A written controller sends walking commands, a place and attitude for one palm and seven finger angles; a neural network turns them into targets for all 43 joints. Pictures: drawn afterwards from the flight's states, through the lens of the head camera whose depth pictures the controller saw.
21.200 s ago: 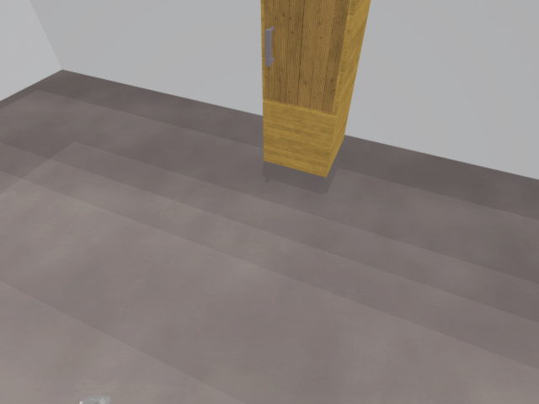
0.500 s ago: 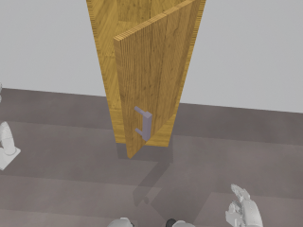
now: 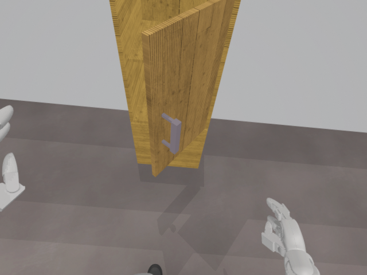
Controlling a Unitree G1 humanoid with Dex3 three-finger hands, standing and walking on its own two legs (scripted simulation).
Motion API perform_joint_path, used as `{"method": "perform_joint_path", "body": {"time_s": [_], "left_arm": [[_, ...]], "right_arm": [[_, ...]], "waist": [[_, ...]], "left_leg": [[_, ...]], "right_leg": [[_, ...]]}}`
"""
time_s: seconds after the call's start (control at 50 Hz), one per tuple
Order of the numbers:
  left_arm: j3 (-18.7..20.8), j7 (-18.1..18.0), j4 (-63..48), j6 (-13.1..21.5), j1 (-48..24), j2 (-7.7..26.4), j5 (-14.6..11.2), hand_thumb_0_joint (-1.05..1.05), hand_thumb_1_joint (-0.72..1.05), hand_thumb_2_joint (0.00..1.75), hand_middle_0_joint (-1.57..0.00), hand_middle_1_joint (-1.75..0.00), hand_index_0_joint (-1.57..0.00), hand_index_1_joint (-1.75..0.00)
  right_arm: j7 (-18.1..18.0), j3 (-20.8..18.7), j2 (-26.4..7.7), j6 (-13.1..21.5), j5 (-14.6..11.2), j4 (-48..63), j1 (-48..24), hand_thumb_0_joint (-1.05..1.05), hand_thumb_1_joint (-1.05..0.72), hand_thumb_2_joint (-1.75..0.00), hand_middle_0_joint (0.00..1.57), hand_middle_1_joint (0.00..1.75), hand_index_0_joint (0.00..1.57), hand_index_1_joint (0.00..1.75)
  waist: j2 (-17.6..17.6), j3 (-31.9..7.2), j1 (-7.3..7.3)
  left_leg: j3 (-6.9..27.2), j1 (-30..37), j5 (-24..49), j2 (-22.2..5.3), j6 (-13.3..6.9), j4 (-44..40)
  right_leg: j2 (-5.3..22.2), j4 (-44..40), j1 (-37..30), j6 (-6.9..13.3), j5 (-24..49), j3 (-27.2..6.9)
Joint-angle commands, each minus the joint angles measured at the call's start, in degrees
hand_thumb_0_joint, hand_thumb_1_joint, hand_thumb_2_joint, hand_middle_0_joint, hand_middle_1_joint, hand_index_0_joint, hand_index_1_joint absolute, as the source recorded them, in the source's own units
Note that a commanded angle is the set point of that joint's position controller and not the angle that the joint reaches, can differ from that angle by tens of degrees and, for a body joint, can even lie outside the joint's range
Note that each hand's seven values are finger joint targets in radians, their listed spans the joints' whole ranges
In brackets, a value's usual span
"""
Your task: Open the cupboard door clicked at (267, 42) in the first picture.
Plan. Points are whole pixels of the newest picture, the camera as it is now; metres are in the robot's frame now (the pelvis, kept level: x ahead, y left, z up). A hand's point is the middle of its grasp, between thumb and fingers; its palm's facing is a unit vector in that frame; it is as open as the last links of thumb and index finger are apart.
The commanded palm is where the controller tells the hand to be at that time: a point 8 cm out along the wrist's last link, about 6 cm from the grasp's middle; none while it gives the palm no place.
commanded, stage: stop stepping back and stand still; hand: left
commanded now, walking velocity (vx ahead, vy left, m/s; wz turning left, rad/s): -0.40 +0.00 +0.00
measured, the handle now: (170, 134) +0.52 +0.08 -0.08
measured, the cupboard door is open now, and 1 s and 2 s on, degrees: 54 54 54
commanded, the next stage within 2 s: let the arm hang, fingers relaxed in 0.74 s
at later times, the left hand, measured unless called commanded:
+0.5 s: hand (1, 257) +0.12 +0.24 +0.16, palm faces +0.40 -0.79 -0.47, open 7.5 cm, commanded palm +0.05 +0.28 +0.17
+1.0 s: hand out of the picture +0.10 +0.22 -0.06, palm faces +0.11 -0.91 -0.39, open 7.4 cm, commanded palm none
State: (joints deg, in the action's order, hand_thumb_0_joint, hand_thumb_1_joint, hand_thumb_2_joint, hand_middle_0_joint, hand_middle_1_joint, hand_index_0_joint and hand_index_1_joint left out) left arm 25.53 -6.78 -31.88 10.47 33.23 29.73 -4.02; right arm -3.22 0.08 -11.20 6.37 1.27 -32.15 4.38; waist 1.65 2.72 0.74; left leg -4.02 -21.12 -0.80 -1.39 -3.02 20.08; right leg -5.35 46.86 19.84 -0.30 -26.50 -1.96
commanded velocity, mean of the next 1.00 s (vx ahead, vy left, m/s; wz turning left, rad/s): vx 0.11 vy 0.01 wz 0.00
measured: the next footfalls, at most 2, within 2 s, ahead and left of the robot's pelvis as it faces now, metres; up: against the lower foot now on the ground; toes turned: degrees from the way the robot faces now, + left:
right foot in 0.14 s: -0.06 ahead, -0.11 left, +0.00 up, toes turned -1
left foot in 0.30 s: -0.02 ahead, +0.09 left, +0.00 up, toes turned +2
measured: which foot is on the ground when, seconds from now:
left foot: down 0.00-0.12, up 0.14-0.28, down 0.30-1.00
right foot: up 0.00-0.12, down 0.14-1.00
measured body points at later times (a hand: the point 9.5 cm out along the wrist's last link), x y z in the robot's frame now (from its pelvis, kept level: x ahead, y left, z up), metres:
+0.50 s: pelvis -0.09 -0.02 +0.00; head -0.10 -0.01 +0.44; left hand +0.09 +0.28 +0.18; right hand +0.03 -0.26 -0.09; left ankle -0.05 +0.09 -0.74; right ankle -0.10 -0.11 -0.74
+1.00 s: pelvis -0.09 -0.02 -0.01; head -0.10 -0.04 +0.44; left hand +0.09 +0.27 -0.04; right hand +0.07 -0.27 -0.13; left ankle -0.06 +0.09 -0.74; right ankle -0.10 -0.11 -0.74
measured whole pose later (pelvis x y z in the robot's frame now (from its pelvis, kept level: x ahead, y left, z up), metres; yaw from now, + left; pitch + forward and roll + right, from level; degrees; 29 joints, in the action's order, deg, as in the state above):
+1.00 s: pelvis -0.09 -0.02 -0.01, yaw +2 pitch +0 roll +1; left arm 5.2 -0.9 24.9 -0.3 12.8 17.1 1.9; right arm -0.2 -0.7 -15.4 2.6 1.4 -47.3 7.7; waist -2.5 -2.1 -0.2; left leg -0.7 -18.6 -14.7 1.3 -1.0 33.1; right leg -0.3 34.6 15.6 2.1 -19.3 2.7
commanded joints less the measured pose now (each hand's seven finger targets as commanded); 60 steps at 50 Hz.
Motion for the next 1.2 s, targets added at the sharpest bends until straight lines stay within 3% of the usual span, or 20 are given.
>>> {"method": "perform_joint_path", "body": {"time_s": [0.0, 0.06, 0.08, 0.1, 0.12, 0.18, 0.22, 0.26, 0.3, 0.34, 0.46, 0.54, 0.6, 0.66, 0.8, 0.82, 0.84, 0.94, 1.04, 1.18], "left_arm": [[5.83, -2.27, -11.21, 1.15, -0.80, 5.35, -0.34, 0.00, 0.90, 0.90, -0.20, -0.30, -0.20, -0.30], [5.96, -2.59, -10.30, 0.54, -1.36, 5.67, -0.62, 0.00, 0.90, 0.90, -0.20, -0.30, -0.20, -0.30], [6.89, -2.53, -12.12, 0.85, -1.61, 7.92, -0.02, 0.00, 0.90, 0.90, -0.20, -0.30, -0.20, -0.30], [7.14, -2.59, -13.67, 2.05, -1.60, 9.36, 0.30, 0.00, 0.90, 0.90, -0.20, -0.30, -0.20, -0.30], [8.44, -3.26, -14.82, 3.42, -5.46, 10.62, 1.00, 0.00, 0.90, 0.90, -0.20, -0.30, -0.20, -0.30], [4.37, -2.99, -10.65, 2.17, -9.33, 5.70, 1.80, 0.00, 0.90, 0.90, -0.20, -0.30, -0.20, -0.30], [3.77, -3.62, -6.70, 2.11, -7.68, 4.17, 2.25, 0.00, 0.90, 0.90, -0.20, -0.30, -0.20, -0.30], [3.55, -3.79, -7.41, 3.63, -9.67, 4.07, 2.71, 0.00, 0.90, 0.90, -0.20, -0.30, -0.20, -0.30], [4.46, -3.56, -4.48, 4.24, -6.78, 4.67, 2.41, 0.00, 0.90, 0.90, -0.20, -0.30, -0.20, -0.30], [4.84, -3.18, -8.51, 4.92, -7.26, 5.29, 2.41, 0.00, 0.90, 0.90, -0.20, -0.30, -0.20, -0.30], [5.56, -3.17, -5.88, 4.73, -1.57, 4.25, 2.60, 0.00, 0.90, 0.90, -0.20, -0.30, -0.20, -0.30], [6.39, -3.11, -4.23, 5.13, -1.39, 5.14, 1.90, 0.00, 0.90, 0.90, -0.20, -0.30, -0.20, -0.30], [5.56, -3.44, -3.94, 5.68, -6.22, 4.65, 2.31, 0.00, 0.90, 0.90, -0.20, -0.30, -0.20, -0.30], [4.39, -3.15, -4.39, 6.36, -7.32, 3.62, 2.24, 0.00, 0.90, 0.90, -0.20, -0.30, -0.20, -0.30], [3.41, -2.52, -3.62, 6.00, -7.52, 2.93, 2.58, 0.00, 0.90, 0.90, -0.20, -0.30, -0.20, -0.30], [-18.80, 5.74, 40.61, -4.13, -9.53, -6.57, 7.19, 0.00, 0.90, 0.90, -0.20, -0.30, -0.20, -0.30], [-18.47, 6.77, 42.32, -8.63, -8.21, -9.41, 6.32, 0.00, 0.90, 0.90, -0.20, -0.30, -0.20, -0.30], [-20.10, 6.63, 56.08, -9.52, -17.18, -7.35, 6.13, 0.00, 0.90, 0.90, -0.20, -0.30, -0.20, -0.30], [-22.64, 5.80, 73.51, -10.21, -20.65, -7.63, 5.22, 0.00, 0.90, 0.90, -0.20, -0.30, -0.20, -0.30], [-23.20, 5.53, 87.29, -9.75, -17.71, -10.60, 4.69, 0.00, 0.90, 0.90, -0.20, -0.30, -0.20, -0.30]], "right_arm": [[-0.65, -3.14, -9.08, 2.93, 0.03, 6.52, -2.30, 0.00, -0.90, -0.90, 0.20, 0.30, 0.20, 0.30], [-1.02, -3.36, -9.07, 2.48, -0.41, 6.87, -1.87, 0.00, -0.90, -0.90, 0.20, 0.30, 0.20, 0.30], [-1.09, -3.57, -8.50, 2.06, -0.46, 6.85, -0.28, 0.00, -0.90, -0.90, 0.20, 0.30, 0.20, 0.30], [-0.93, -3.36, -7.62, 1.68, -0.50, 6.49, 0.60, 0.00, -0.90, -0.90, 0.20, 0.30, 0.20, 0.30], [-0.83, -2.91, -7.56, 1.21, 0.99, 4.77, 2.26, 0.00, -0.90, -0.90, 0.20, 0.30, 0.20, 0.30], [-1.82, -2.27, -7.11, 2.68, -0.80, 4.45, 2.48, 0.00, -0.90, -0.90, 0.20, 0.30, 0.20, 0.30], [-3.36, -1.55, -7.29, 3.58, -0.51, 3.11, 2.47, 0.00, -0.90, -0.90, 0.20, 0.30, 0.20, 0.30], [-3.65, -1.57, -8.90, 5.07, -0.41, 3.05, 3.18, 0.00, -0.90, -0.90, 0.20, 0.30, 0.20, 0.30], [-3.64, -1.85, -9.13, 5.78, -0.97, 3.20, 4.29, 0.00, -0.90, -0.90, 0.20, 0.30, 0.20, 0.30], [-3.23, -1.07, -8.22, 5.99, -0.27, 2.76, 3.91, 0.00, -0.90, -0.90, 0.20, 0.30, 0.20, 0.30], [-2.02, -1.63, -8.65, 6.29, -0.22, 3.24, 3.20, 0.00, -0.90, -0.90, 0.20, 0.30, 0.20, 0.30], [-1.58, -2.65, -7.48, 4.47, -0.37, 2.52, 4.92, 0.00, -0.90, -0.90, 0.20, 0.30, 0.20, 0.30], [-1.47, -2.07, -6.97, 4.47, -0.55, 2.03, 5.20, 0.00, -0.90, -0.90, 0.20, 0.30, 0.20, 0.30], [-2.22, -2.17, -8.49, 5.29, -0.46, 2.65, 3.69, 0.00, -0.90, -0.90, 0.20, 0.30, 0.20, 0.30], [-2.06, -1.87, -8.02, 6.00, -0.52, 2.82, 3.16, 0.00, -0.90, -0.90, 0.20, 0.30, 0.20, 0.30], [2.92, -5.65, -17.11, 5.67, -0.96, -10.41, 2.08, 0.00, -0.90, -0.90, 0.20, 0.30, 0.20, 0.30], [2.94, -5.40, -12.40, 1.82, -1.21, -10.08, 6.68, 0.00, -0.90, -0.90, 0.20, 0.30, 0.20, 0.30], [2.73, -3.21, -12.03, -2.98, 0.17, -10.51, 5.59, 0.00, -0.90, -0.90, 0.20, 0.30, 0.20, 0.30], [2.54, -1.39, -9.71, -5.27, 0.54, -16.48, 3.59, 0.00, -0.90, -0.90, 0.20, 0.30, 0.20, 0.30], [1.56, -1.05, -6.59, -6.27, 0.07, -24.33, 8.00, 0.00, -0.90, -0.90, 0.20, 0.30, 0.20, 0.30]], "waist": [[-10.96, -10.00, 0.34], [-12.00, -7.63, 0.05], [-5.22, -8.30, -1.01], [5.66, -8.03, -1.14], [6.57, -5.81, -1.05], [7.39, -6.00, -1.64], [-2.10, -3.09, -2.04], [-11.46, -2.43, -1.16], [-7.37, -5.49, -0.98], [-13.95, -7.07, -1.29], [-7.35, -4.35, -1.02], [6.26, -3.09, -1.54], [2.61, -3.02, -2.23], [-7.37, -2.77, -1.34], [-3.23, -4.90, -0.95], [-2.03, -4.16, -3.15], [-1.97, -9.99, -2.14], [9.68, -8.08, -0.97], [-4.53, -3.27, -0.54], [-8.39, -3.63, -0.80]], "left_leg": [[9.71, -2.52, -17.69, -14.78, -4.34, -13.59], [4.94, -5.75, -29.19, -8.22, 1.32, -8.19], [0.99, 0.14, -27.99, -2.08, 4.36, 2.32], [0.28, 10.36, -19.53, 2.51, 5.95, 22.78], [3.52, 7.86, -17.50, 1.87, 5.38, 34.46], [4.41, 5.56, -18.90, 0.02, 3.89, 30.40], [2.89, 9.58, -16.58, -0.12, 2.81, 10.59], [8.52, 10.14, -16.48, -4.13, 0.82, -0.20], [12.28, 9.50, -12.27, -6.86, -0.46, -0.66], [16.91, 8.18, -16.59, -9.27, -0.80, -6.30], [10.74, -2.72, -29.70, -6.80, -0.65, -5.11], [2.80, -1.65, -19.25, 0.79, 2.48, 22.41], [4.20, 2.27, -19.10, -1.12, 1.79, 16.32], [8.68, 9.66, -13.83, -4.18, -0.14, 1.78], [7.12, 6.58, -7.68, -3.29, 0.80, 3.24], [7.70, 4.03, 5.44, -4.09, 0.58, 13.74], [6.53, 7.63, 8.55, -3.60, 1.68, 12.88], [9.43, 5.04, 2.73, -3.12, 0.08, 10.72], [9.88, 6.48, 0.32, -3.37, 0.81, 3.73], [9.31, 9.20, -6.24, -3.43, 1.36, 1.97]], "right_leg": [[1.67, 0.75, -10.37, 0.53, -1.36, 3.06], [1.85, -20.32, -13.31, 2.37, -1.82, 4.97], [6.70, -31.51, -5.92, 4.57, -6.50, -1.05], [19.10, -43.41, 11.35, 9.30, -15.49, -18.25], [25.43, -44.07, 15.48, 12.33, -6.95, -20.14], [17.84, -35.08, 8.88, 7.09, -1.89, -8.05], [14.41, -31.52, 5.29, 5.19, 1.80, -5.31], [8.94, -25.79, 1.06, 2.17, 6.88, -3.49], [6.37, -22.47, -3.75, 0.86, 13.58, -1.55], [4.69, -15.31, -5.10, 0.01, 9.17, 3.16], [5.63, -20.69, -12.56, 1.11, 6.96, 2.69], [19.78, -36.17, -1.80, 9.67, -9.71, -18.96], [19.59, -31.08, -1.42, 9.14, 1.72, -13.12], [8.92, -22.52, -0.41, 2.66, 7.73, -3.64], [8.19, -24.22, -7.79, 1.22, 19.34, -3.15], [12.53, -15.58, -3.28, 2.68, 34.05, -0.42], [12.48, -16.46, -5.19, 3.21, 35.71, -2.53], [12.16, -18.78, -7.01, 3.97, 26.51, -2.17], [11.04, -22.66, -8.53, 3.17, 20.52, -2.60], [11.02, -28.73, -10.48, 3.81, 16.01, -2.27]]}}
